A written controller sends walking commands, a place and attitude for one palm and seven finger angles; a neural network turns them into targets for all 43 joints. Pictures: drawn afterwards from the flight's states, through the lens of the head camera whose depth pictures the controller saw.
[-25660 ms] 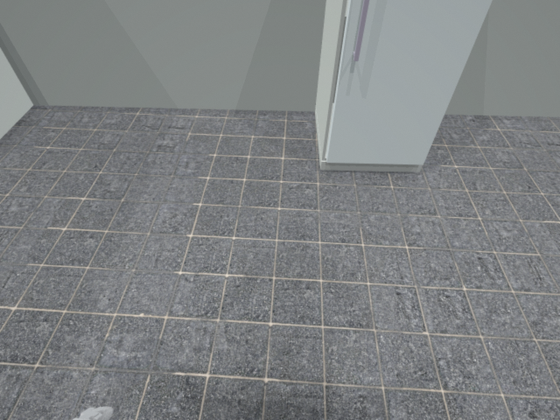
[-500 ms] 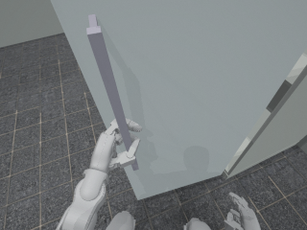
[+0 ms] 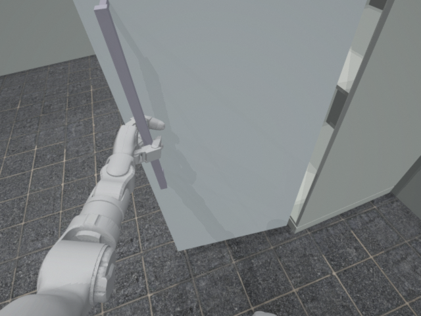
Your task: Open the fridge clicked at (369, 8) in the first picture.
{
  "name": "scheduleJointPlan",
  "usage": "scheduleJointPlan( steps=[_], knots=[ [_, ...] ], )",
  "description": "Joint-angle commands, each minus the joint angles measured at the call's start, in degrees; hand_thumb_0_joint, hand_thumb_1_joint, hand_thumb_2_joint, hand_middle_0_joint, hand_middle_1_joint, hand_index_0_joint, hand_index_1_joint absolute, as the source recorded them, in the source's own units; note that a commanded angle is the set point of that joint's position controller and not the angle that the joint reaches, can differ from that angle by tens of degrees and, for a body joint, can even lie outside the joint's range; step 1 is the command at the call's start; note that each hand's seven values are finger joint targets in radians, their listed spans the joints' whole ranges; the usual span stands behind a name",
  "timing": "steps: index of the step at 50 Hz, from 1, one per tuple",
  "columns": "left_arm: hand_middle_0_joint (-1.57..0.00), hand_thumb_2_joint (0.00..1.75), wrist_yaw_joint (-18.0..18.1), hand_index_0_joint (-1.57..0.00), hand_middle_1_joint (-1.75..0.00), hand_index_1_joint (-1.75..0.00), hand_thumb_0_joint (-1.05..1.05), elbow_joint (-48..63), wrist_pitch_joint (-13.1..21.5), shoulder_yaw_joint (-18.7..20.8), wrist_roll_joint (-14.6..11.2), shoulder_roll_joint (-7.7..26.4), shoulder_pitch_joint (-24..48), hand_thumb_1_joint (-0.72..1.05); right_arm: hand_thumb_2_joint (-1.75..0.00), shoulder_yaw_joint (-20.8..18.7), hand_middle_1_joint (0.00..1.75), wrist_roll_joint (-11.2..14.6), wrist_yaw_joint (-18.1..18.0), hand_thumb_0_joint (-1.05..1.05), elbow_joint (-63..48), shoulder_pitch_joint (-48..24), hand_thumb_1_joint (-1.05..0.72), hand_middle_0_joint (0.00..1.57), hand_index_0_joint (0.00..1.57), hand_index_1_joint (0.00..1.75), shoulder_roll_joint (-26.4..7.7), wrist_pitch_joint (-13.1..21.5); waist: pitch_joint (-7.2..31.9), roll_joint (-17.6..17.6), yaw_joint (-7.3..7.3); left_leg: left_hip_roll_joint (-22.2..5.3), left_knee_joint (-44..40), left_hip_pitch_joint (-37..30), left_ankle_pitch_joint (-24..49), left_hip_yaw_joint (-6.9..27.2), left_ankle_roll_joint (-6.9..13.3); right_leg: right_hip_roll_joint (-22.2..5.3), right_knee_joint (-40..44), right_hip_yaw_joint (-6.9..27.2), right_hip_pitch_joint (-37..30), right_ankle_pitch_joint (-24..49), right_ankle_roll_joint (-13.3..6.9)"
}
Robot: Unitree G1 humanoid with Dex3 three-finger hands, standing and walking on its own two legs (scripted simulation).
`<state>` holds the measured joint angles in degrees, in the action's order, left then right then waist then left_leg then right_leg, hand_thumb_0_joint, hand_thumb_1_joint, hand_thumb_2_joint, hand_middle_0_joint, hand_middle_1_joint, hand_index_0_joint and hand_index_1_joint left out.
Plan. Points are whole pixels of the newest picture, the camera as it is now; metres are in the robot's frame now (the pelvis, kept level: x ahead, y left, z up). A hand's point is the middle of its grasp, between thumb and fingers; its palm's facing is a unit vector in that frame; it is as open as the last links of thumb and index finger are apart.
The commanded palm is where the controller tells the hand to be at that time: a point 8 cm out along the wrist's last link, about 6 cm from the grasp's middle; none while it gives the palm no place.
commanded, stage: stop walking and hold the door back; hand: left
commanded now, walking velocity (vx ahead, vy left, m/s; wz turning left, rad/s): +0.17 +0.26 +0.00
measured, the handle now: (141, 118) +0.47 +0.15 +0.14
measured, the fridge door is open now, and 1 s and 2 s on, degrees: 81 75 74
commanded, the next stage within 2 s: loosen the grip on the handle in 1.18 s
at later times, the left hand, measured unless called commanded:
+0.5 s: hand (153, 134) +0.46 +0.14 +0.10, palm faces -0.04 -0.99 -0.13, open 5.4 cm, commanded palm +0.45 +0.21 +0.08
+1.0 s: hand (151, 136) +0.46 +0.14 +0.09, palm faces -0.12 -0.98 -0.14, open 5.3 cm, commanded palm +0.44 +0.21 +0.08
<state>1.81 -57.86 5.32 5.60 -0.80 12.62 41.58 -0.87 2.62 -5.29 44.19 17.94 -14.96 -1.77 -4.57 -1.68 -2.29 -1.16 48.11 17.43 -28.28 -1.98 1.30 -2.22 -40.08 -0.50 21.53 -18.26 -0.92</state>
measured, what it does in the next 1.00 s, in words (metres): steps on the spot: left foot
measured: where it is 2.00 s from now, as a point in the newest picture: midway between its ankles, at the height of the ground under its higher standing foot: outside the picture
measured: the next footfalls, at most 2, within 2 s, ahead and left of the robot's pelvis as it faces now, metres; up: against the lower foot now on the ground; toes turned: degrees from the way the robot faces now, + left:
left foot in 0.46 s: +0.07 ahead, +0.19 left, +0.00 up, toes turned -1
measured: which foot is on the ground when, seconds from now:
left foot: up 0.00-0.44, down 0.46-1.00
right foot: down 0.00-1.00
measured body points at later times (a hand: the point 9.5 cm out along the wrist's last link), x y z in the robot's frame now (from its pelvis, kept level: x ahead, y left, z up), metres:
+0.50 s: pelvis -0.01 +0.04 +0.01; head +0.04 +0.03 +0.46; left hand +0.46 +0.19 +0.11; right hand +0.04 -0.26 -0.10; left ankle +0.00 +0.19 -0.72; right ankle +0.06 -0.09 -0.70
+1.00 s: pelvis +0.04 +0.07 +0.02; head +0.08 +0.07 +0.47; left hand +0.46 +0.20 +0.10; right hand +0.12 -0.19 -0.09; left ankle +0.03 +0.19 -0.71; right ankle +0.06 -0.07 -0.71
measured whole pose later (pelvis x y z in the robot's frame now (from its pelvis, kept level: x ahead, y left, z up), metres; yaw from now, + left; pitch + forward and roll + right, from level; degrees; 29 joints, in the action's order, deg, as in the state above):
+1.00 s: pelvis +0.04 +0.07 +0.02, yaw -7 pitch +0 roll -1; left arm 1.7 -42.9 8.3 4.7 -1.0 11.0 32.1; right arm 0.8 1.8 -5.4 38.4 13.9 -13.3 0.6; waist -3.8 -0.7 -2.7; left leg -3.2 34.1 13.8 -20.3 -4.8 -0.1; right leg -1.0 -31.2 -0.4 17.7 -13.5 1.5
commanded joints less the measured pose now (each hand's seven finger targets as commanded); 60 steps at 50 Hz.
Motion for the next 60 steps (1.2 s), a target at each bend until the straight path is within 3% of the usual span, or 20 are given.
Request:
scheduleJointPlan(
  steps=[1, 5, 13, 19, 20, 22, 23, 24, 25, 27, 28, 29, 30, 32, 36, 38, 40, 43, 47, 60],
  knots=[
    [-0.45, 0.9, 1.9, -0.45, -1.4, -1.4, 0.0, 8.5, 2.5, 8.7, -0.9, 23.2, 25.3, 0.9, -0.9, -3.7, 0.3, -0.4, -0.5, 0.0, -5.5, -3.0, -0.9, 0.2, 0.2, 0.3, -8.0, 5.3, 11.0, 16.7, 0.69, 0.8, 21.7, 18.4, -0.3, 7.8, -2.6, -20.1, 29.9, 35.5, -13.9, -31.3, -5.6],
    [-0.45, 0.9, 1.6, -0.45, -1.4, -1.4, 0.0, 4.1, 4.5, 12.4, -1.5, 28.1, 25.5, 0.9, -0.9, -2.8, 0.3, 0.0, 0.1, 0.0, -3.6, -2.4, -0.9, 0.2, 0.2, 0.3, -8.8, 6.4, 14.5, 13.3, 0.36, -0.7, 18.7, 15.2, 3.9, 3.7, -3.6, -15.4, 25.0, 19.4, -16.1, -15.7, -3.8],
    [-0.45, 0.9, 2.2, -0.45, -1.4, -1.4, 0.0, 3.6, 6.3, 14.3, -1.4, 29.8, 27.4, 0.9, -0.9, -2.4, 0.3, -0.2, 0.2, 0.0, -5.6, -1.5, -0.9, 0.2, 0.2, 0.3, -9.1, 7.9, 16.5, 14.4, 1.08, -0.9, 7.5, 10.3, 4.3, -1.8, -3.5, -13.4, 24.1, 13.0, -17.1, -6.7, -4.6],
    [-0.45, 0.9, 1.7, -0.45, -1.4, -1.4, 0.0, 7.2, 6.8, 13.4, -0.6, 26.3, 30.1, 0.9, -0.9, -3.0, 0.3, -1.2, -0.6, 0.0, -6.6, -1.2, -0.9, 0.2, 0.2, 0.3, -9.5, 8.4, 19.6, 13.4, 1.07, 1.7, -18.1, -10.0, 9.8, -6.9, -2.4, -9.2, 18.4, 7.8, -11.9, -1.4, -3.2],
    [-0.45, 0.9, 1.1, -0.45, -1.4, -1.4, 0.0, 7.3, 7.2, 12.1, -0.7, 23.9, 30.3, 0.9, -0.9, -3.5, 0.3, -1.3, -0.7, 0.0, -6.9, -1.4, -0.9, 0.2, 0.2, 0.3, -10.0, 8.2, 18.7, 8.3, 0.94, 0.4, -21.8, -13.9, 10.8, -5.2, -1.7, -7.3, 15.0, 6.6, -8.5, -1.5, -1.7],
    [-0.45, 0.9, 0.1, -0.45, -1.4, -1.4, 0.0, 11.2, 7.9, 9.3, -1.7, 18.9, 31.8, 0.9, -0.9, -4.5, 0.3, -0.9, -0.3, 0.0, -9.2, -1.7, -0.9, 0.2, 0.2, 0.3, -13.0, 8.0, 17.1, -11.7, 1.79, -16.6, -29.1, -19.9, 16.9, 16.6, 6.0, 2.2, -2.2, -1.8, 4.9, -4.7, 2.5],
    [-0.45, 0.9, 0.0, -0.45, -1.4, -1.4, 0.0, 12.0, 7.0, 9.8, -2.1, 19.9, 31.6, 0.9, -0.9, -4.3, 0.3, -0.8, 0.0, 0.0, -9.9, -1.5, -0.9, 0.2, 0.2, 0.3, -12.9, 7.2, 18.2, -7.7, 2.91, -20.2, -29.9, -18.5, 29.5, 21.8, 9.5, 4.0, -10.4, -1.2, 6.7, -9.4, 2.8],
    [-0.45, 0.9, -1.3, -0.45, -1.4, -1.4, 0.0, 9.8, 6.4, 1.5, -2.0, 8.0, 25.4, 0.9, -0.9, -2.5, 0.3, -0.8, 0.6, 0.0, -10.3, -3.9, -0.9, 0.2, 0.2, 0.3, -7.7, 7.1, 17.6, -8.9, 1.87, -17.9, -28.5, -15.6, 30.3, 16.0, 9.8, 2.7, -10.8, -0.4, 4.2, -10.4, 2.2],
    [-0.45, 0.9, -0.8, -0.45, -1.4, -1.4, 0.0, 11.6, 6.8, 6.6, -1.1, 15.1, 28.4, 0.9, -0.9, -2.4, 0.3, -1.3, 0.1, 0.0, -9.3, -3.7, -0.9, 0.2, 0.2, 0.3, -9.2, 7.2, 15.6, -14.6, 2.16, -16.4, -25.4, -12.9, 35.1, 10.5, 9.3, 0.8, -7.5, -0.6, 2.2, -8.3, 2.2],
    [-0.45, 0.9, 0.3, -0.45, -1.4, -1.4, 0.0, 11.8, 7.3, 9.9, 0.9, 22.2, 28.0, 0.9, -0.9, -2.5, 0.3, -0.8, -0.1, 0.0, -8.4, -1.3, -0.9, 0.2, 0.2, 0.3, -10.6, 6.8, 15.9, -12.6, 2.74, -11.8, -16.4, -9.6, 38.0, 1.9, 4.6, 0.4, 5.6, -2.1, -6.8, 1.8, 1.4],
    [-0.45, 0.9, 0.1, -0.45, -1.4, -1.4, 0.0, 12.1, 7.2, 7.7, 1.4, 19.3, 26.0, 0.9, -0.9, -2.7, 0.3, -0.8, 0.1, 0.0, -8.9, -1.2, -0.9, 0.2, 0.2, 0.3, -10.1, 6.6, 18.0, -6.2, 2.44, -9.2, -10.7, -8.6, 35.6, -0.3, 1.5, -1.4, 13.0, -0.1, -12.7, 14.2, 0.7],
    [-0.45, 0.9, 0.3, -0.45, -1.4, -1.4, 0.0, 11.6, 6.5, 7.5, 1.3, 19.1, 22.8, 0.9, -0.9, -2.8, 0.3, -0.6, 0.0, 0.0, -9.8, -0.5, -0.9, 0.2, 0.2, 0.3, -9.3, 6.3, 21.5, 5.5, 1.47, -5.4, -5.2, -1.8, 27.4, -2.9, -1.1, -8.3, 15.1, 9.0, -22.0, 24.5, -2.0],
    [-0.45, 0.9, 0.6, -0.45, -1.4, -1.4, 0.0, 10.9, 5.7, 8.3, 1.2, 19.3, 20.8, 0.9, -0.9, -2.9, 0.3, -0.4, -0.2, 0.0, -10.5, -1.4, -0.9, 0.2, 0.2, 0.3, -8.0, 6.2, 21.0, 12.9, 1.54, -1.2, -1.8, 5.5, 4.1, -2.3, -2.9, -14.6, 17.1, 16.1, -25.8, 29.1, -5.9],
    [-0.45, 0.9, 0.8, -0.45, -1.4, -1.4, 0.0, 9.0, 3.1, 8.5, -0.1, 19.4, 17.4, 0.9, -0.9, -2.8, 0.3, 0.1, -0.6, 0.0, -9.8, -1.4, -0.9, 0.2, 0.2, 0.3, -8.5, 6.1, 18.8, 18.7, 2.78, -1.3, 3.2, 6.9, -5.7, 2.5, -3.1, -17.3, 19.6, 18.8, -22.8, 25.9, -8.4],
    [-0.45, 0.9, 1.0, -0.45, -1.4, -1.4, 0.0, 12.0, 4.6, 8.1, 0.1, 17.3, 19.8, 0.9, -0.9, -0.5, 0.3, -1.3, -1.6, 0.0, -8.5, -3.2, -0.9, 0.2, 0.2, 0.3, -7.1, 5.8, 19.5, 11.8, 0.83, -0.9, -15.8, -5.3, 10.4, -1.0, -2.1, -11.0, 14.4, 6.3, -15.0, 20.4, -3.9],
    [-0.45, 0.9, 0.8, -0.45, -1.4, -1.4, 0.0, 15.2, 5.8, 6.6, -0.3, 15.2, 19.7, 0.9, -0.9, -1.3, 0.3, -1.6, -1.6, 0.0, -9.6, -4.6, -0.9, 0.2, 0.2, 0.3, -9.0, 5.5, 18.3, -1.8, 2.16, -9.4, -24.1, -10.3, 27.2, 7.1, 1.0, -3.0, 6.6, 0.1, -8.2, 11.2, 1.0],
    [-0.45, 0.9, 0.2, -0.45, -1.4, -1.4, 0.0, 14.0, 5.5, 1.4, -1.5, 6.7, 13.3, 0.9, -0.9, -1.0, 0.3, -1.1, -0.6, 0.0, -11.6, -5.7, -0.9, 0.2, 0.2, 0.3, -7.1, 5.2, 16.9, -2.0, 3.02, -13.1, -25.5, -6.9, 27.8, 10.5, 4.1, 1.1, 5.3, -1.9, -8.5, 1.3, 2.4],
    [-0.45, 0.9, 1.4, -0.45, -1.4, -1.4, 0.0, 19.0, 6.4, 5.9, 0.1, 13.7, 14.9, 0.9, -0.9, -1.4, 0.3, -1.6, -0.9, 0.0, -11.5, -5.4, -0.9, 0.2, 0.2, 0.3, -8.3, 5.3, 15.9, -3.3, 3.18, -11.2, -22.1, -6.3, 34.4, 6.8, 3.0, -0.2, 7.6, -1.8, -10.1, 9.4, 1.7],
    [-0.45, 0.9, 1.5, -0.45, -1.4, -1.4, 0.0, 24.9, 5.6, 2.9, -0.4, 10.3, 6.8, 0.9, -0.9, -1.8, 0.3, -0.9, -0.9, 0.0, -12.4, -5.3, -0.9, 0.2, 0.2, 0.3, -7.4, 4.8, 20.4, 3.4, 1.73, -7.4, -17.2, -6.6, 30.9, 1.1, -0.9, -4.5, 10.1, 2.3, -15.9, 26.6, -0.1],
    [-0.45, 0.9, 2.9, -0.45, -1.4, -1.4, 0.0, 31.2, 3.6, 3.2, -0.8, 10.9, -0.2, 0.9, -0.9, -1.3, 0.3, -1.1, -1.9, 0.0, -12.8, -7.1, -0.9, 0.2, 0.2, 0.3, -6.4, 2.2, 19.6, 4.3, 1.51, -6.6, -17.9, -5.9, 26.3, -0.3, -1.2, -5.3, 12.0, 2.8, -14.3, 26.2, -0.1]
  ],
)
